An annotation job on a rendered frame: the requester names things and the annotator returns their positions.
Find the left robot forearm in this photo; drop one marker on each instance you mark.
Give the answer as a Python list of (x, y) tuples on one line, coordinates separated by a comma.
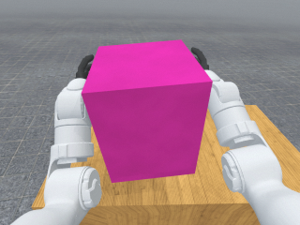
[(72, 134)]

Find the robot left upper arm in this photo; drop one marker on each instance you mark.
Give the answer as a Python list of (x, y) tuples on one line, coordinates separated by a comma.
[(69, 194)]

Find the pedestal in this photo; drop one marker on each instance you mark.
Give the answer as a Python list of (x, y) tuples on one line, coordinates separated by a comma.
[(200, 198)]

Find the carton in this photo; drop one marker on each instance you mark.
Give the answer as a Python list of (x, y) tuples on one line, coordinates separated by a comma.
[(147, 103)]

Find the left robot hand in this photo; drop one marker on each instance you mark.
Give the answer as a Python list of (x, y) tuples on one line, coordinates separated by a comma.
[(84, 67)]

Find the right robot hand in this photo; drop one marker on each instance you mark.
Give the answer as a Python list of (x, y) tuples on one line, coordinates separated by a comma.
[(201, 58)]

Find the right robot forearm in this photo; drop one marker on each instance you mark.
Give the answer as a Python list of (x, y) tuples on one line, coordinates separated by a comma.
[(234, 127)]

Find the robot right upper arm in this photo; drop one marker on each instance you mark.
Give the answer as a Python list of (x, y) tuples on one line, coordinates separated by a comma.
[(254, 172)]

